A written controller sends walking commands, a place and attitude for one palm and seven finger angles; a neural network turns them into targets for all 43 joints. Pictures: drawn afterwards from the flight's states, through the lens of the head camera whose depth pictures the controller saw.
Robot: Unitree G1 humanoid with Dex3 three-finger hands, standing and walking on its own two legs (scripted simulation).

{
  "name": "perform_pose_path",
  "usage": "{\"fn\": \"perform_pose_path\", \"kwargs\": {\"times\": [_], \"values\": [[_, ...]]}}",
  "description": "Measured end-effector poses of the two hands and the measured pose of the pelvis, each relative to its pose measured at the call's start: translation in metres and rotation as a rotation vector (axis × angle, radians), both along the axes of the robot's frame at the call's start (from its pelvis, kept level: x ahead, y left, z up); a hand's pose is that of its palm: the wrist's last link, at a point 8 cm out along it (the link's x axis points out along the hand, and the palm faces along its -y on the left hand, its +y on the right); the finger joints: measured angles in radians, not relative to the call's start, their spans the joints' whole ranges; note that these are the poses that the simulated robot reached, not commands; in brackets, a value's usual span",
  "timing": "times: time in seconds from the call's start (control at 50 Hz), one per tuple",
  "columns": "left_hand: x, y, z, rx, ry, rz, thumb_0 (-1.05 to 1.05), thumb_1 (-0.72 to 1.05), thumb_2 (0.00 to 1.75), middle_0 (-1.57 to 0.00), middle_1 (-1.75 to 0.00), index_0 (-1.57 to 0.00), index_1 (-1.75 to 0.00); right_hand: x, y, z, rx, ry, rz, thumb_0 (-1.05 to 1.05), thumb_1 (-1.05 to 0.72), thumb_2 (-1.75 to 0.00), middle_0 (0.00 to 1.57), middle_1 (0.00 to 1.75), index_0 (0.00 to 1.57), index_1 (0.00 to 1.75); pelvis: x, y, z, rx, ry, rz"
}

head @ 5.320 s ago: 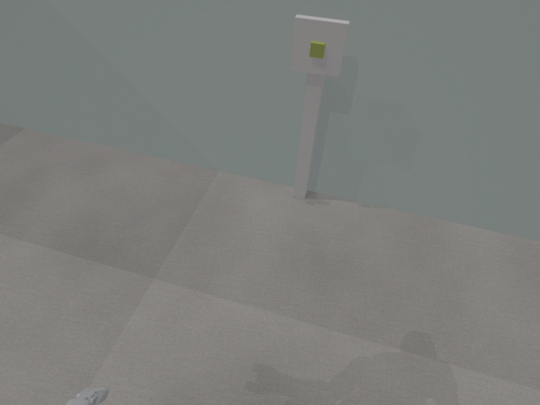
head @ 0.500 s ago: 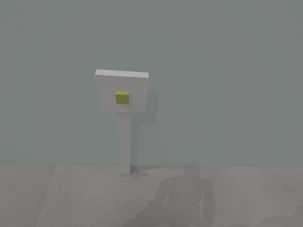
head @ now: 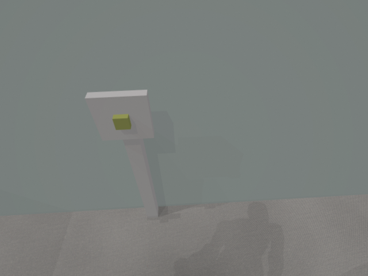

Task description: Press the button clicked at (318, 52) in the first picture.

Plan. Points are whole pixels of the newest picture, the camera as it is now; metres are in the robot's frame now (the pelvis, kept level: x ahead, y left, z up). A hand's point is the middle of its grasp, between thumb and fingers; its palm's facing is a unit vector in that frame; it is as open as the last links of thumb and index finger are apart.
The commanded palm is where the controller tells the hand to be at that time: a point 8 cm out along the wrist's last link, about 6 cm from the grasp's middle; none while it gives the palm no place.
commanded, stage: come to a stop and stand still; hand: left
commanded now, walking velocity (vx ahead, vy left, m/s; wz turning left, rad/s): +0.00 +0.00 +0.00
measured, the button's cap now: (122, 121) +0.56 +0.22 +0.01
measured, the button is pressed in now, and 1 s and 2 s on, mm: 0 0 0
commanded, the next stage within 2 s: look again from close up in 0.18 s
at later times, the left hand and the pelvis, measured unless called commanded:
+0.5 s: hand out of the picture +0.00 +0.20 -0.18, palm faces +0.06 -0.98 -0.19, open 7.4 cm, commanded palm none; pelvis +0.01 +0.03 -0.01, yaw +1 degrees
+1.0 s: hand out of the picture +0.04 +0.31 -0.16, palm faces +0.00 -0.95 -0.32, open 7.4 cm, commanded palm none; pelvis -0.02 +0.08 +0.00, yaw +0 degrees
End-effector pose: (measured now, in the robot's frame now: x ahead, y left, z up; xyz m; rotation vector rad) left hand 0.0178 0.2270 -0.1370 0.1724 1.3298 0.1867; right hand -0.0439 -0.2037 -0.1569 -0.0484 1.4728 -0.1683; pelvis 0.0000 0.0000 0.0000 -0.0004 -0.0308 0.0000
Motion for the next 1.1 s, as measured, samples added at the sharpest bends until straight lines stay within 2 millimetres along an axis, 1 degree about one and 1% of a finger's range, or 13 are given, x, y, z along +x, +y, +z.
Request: {"fn": "perform_pose_path", "kwargs": {"times": [0.1,0.2,0.28,0.32,0.38,0.44,0.58,0.68,0.74,0.8,0.92,1.0,1.1], "values": [[-0.022,-0.014,-0.004,-0.03,0.057,0.028,0.01,0.94,0.89,-0.2,-0.3,-0.2,-0.3,0.02,-0.009,0.002,-0.012,-0.025,0.028,0.0,-0.91,-0.9,0.2,0.3,0.2,0.3,0.002,-0.005,0.0,-0.001,0.0,0.001],[-0.041,-0.027,-0.006,-0.065,0.111,0.052,0.0,0.92,0.89,-0.2,-0.3,-0.2,-0.3,0.035,-0.013,0.004,-0.028,-0.04,0.046,0.0,-0.91,-0.9,0.2,0.3,0.2,0.3,0.004,-0.005,0.001,-0.001,0.001,0.001],[-0.05,-0.032,-0.008,-0.084,0.139,0.062,0.0,0.91,0.89,-0.2,-0.3,-0.2,-0.3,0.044,-0.013,0.006,-0.038,-0.049,0.052,0.0,-0.91,-0.9,0.2,0.3,0.2,0.3,0.007,-0.003,0.001,-0.001,0.001,0.0],[-0.05,-0.029,-0.009,-0.089,0.137,0.044,0.0,0.91,0.89,-0.2,-0.3,-0.2,-0.3,0.048,-0.014,0.007,-0.045,-0.056,0.07,0.0,-0.92,-0.9,0.2,0.3,0.2,0.3,0.006,-0.001,0.0,-0.007,0.01,0.012],[-0.047,-0.018,-0.012,-0.082,0.116,0.042,0.0,0.91,0.89,-0.2,-0.3,-0.2,-0.3,0.058,-0.017,0.008,-0.079,-0.087,0.088,0.01,-0.92,-0.9,0.2,0.3,0.2,0.3,0.005,0.007,-0.004,-0.024,0.026,0.015],[-0.037,0.0,-0.015,-0.069,0.083,0.041,0.0,0.91,0.89,-0.2,-0.3,-0.2,-0.3,0.071,-0.015,0.011,-0.107,-0.125,0.095,0.01,-0.92,-0.9,0.2,0.3,0.2,0.3,0.008,0.017,-0.006,-0.025,0.026,0.017],[0.005,0.057,-0.013,-0.007,-0.041,0.008,0.0,0.91,0.89,-0.2,-0.3,-0.2,-0.3,0.102,0.0,0.022,-0.146,-0.248,0.104,0.01,-0.91,-0.9,0.2,0.3,0.2,0.3,0.01,0.043,-0.007,-0.017,0.003,0.002],[0.031,0.094,-0.003,0.042,-0.125,-0.022,0.0,0.91,0.89,-0.2,-0.3,-0.2,-0.3,0.114,0.014,0.028,-0.149,-0.307,0.124,0.01,-0.91,-0.9,0.2,0.3,0.2,0.3,0.003,0.059,-0.006,-0.016,-0.008,0.0],[0.04,0.11,0.004,0.065,-0.155,-0.037,0.0,0.91,0.89,-0.2,-0.3,-0.2,-0.3,0.115,0.02,0.031,-0.147,-0.321,0.137,0.0,-0.91,-0.9,0.21,0.3,0.2,0.3,-0.001,0.066,-0.005,-0.014,-0.01,-0.001],[0.042,0.123,0.01,0.081,-0.165,-0.05,0.0,0.91,0.89,-0.2,-0.3,-0.2,-0.3,0.112,0.023,0.033,-0.146,-0.322,0.145,0.0,-0.91,-0.9,0.21,0.3,0.21,0.3,-0.006,0.073,-0.003,-0.011,-0.009,-0.003],[0.031,0.135,0.015,0.097,-0.136,-0.064,0.0,0.91,0.89,-0.2,-0.3,-0.2,-0.3,0.098,0.021,0.033,-0.152,-0.292,0.147,0.01,-0.91,-0.9,0.21,0.3,0.21,0.3,-0.014,0.079,-0.001,-0.003,-0.007,-0.004],[0.015,0.132,0.012,0.093,-0.088,-0.059,0.0,0.91,0.89,-0.2,-0.3,-0.2,-0.3,0.084,0.016,0.031,-0.156,-0.253,0.137,0.01,-0.91,-0.9,0.21,0.3,0.21,0.3,-0.016,0.079,0.0,0.002,-0.004,-0.004],[-0.014,0.108,0.002,0.051,0.004,-0.047,0.0,0.91,0.9,-0.2,-0.3,-0.2,-0.3,0.063,0.017,0.024,-0.128,-0.175,0.113,0.01,-0.91,-0.9,0.21,0.3,0.21,0.3,-0.012,0.071,0.0,0.007,0.005,0.007]]}}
